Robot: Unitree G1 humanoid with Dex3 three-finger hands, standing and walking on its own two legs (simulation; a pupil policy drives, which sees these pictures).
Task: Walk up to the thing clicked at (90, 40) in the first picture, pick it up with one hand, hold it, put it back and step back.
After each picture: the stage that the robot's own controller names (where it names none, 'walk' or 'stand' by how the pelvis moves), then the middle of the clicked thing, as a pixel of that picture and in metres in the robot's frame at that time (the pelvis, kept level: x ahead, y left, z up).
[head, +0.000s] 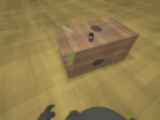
stand; (91, 37) +1.00 +0.06 -0.12
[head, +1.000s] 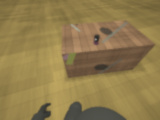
rise first; (96, 39) +0.92 +0.04 -0.10
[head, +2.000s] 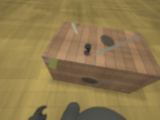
walk; (87, 49) +0.65 +0.11 -0.08
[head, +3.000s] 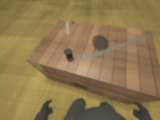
stand; (69, 55) +0.51 +0.26 -0.08
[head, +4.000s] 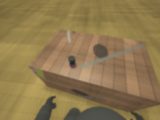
stand; (72, 61) +0.51 +0.22 -0.10
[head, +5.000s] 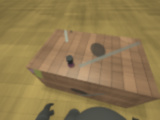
stand; (70, 61) +0.51 +0.24 -0.11
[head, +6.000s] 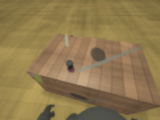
stand; (70, 66) +0.48 +0.23 -0.12
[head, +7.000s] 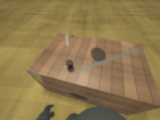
stand; (69, 65) +0.48 +0.23 -0.12
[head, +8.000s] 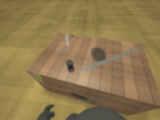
stand; (70, 65) +0.48 +0.23 -0.12
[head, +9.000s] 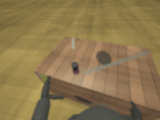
rise first; (75, 67) +0.48 +0.21 -0.11
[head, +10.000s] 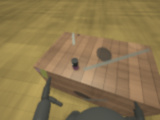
go down; (75, 64) +0.50 +0.21 -0.11
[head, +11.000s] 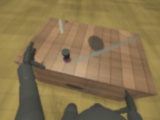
go down; (66, 55) +0.52 +0.20 -0.08
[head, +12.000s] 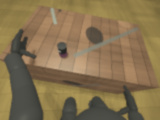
go down; (62, 50) +0.51 +0.19 -0.03
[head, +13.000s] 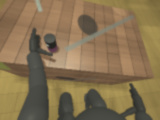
close in; (51, 43) +0.51 +0.21 +0.00
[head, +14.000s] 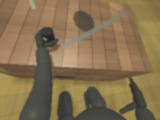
close; (49, 37) +0.55 +0.19 +0.02
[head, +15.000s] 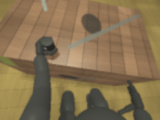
lift; (49, 46) +0.49 +0.23 +0.01
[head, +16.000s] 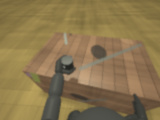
lift; (68, 65) +0.34 +0.16 +0.12
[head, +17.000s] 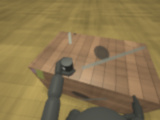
hold; (68, 67) +0.32 +0.17 +0.10
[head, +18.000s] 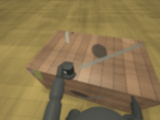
hold; (69, 71) +0.32 +0.16 +0.06
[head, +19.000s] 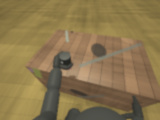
crouch; (66, 61) +0.36 +0.18 +0.11
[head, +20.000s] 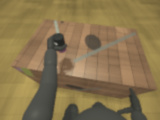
crouch; (60, 43) +0.49 +0.20 +0.11
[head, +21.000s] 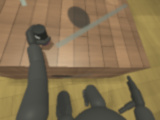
lower; (42, 35) +0.56 +0.21 +0.02
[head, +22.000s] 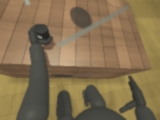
lower; (44, 35) +0.56 +0.21 +0.02
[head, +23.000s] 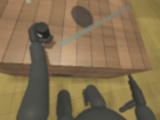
lower; (44, 34) +0.56 +0.21 +0.02
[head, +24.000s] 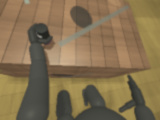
lower; (43, 34) +0.56 +0.21 +0.02
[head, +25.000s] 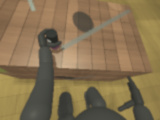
open; (53, 40) +0.54 +0.17 +0.01
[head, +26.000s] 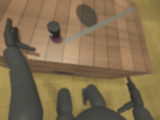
rise; (54, 33) +0.56 +0.17 +0.02
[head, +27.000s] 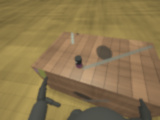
sink last; (78, 61) +0.51 +0.17 -0.06
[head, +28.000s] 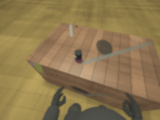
stand; (78, 56) +0.52 +0.15 -0.05
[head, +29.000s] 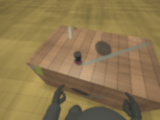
stand; (77, 58) +0.52 +0.16 -0.05
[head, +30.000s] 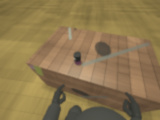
stand; (77, 58) +0.52 +0.16 -0.05
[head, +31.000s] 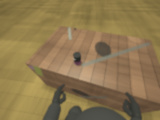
stand; (77, 58) +0.51 +0.16 -0.05
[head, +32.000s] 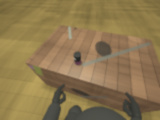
stand; (77, 58) +0.51 +0.16 -0.05
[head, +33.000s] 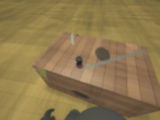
stand; (79, 62) +0.53 +0.16 -0.10
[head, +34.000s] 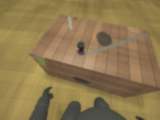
walk; (80, 48) +0.59 +0.12 -0.09
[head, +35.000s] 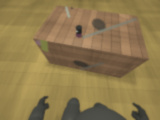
walk; (78, 31) +0.81 +0.21 -0.10
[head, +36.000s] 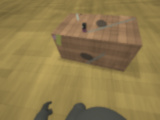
stand; (84, 27) +1.11 +0.21 -0.09
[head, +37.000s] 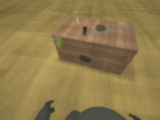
stand; (84, 30) +1.13 +0.18 -0.11
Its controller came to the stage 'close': yes
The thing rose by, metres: 0.22
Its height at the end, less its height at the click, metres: +0.00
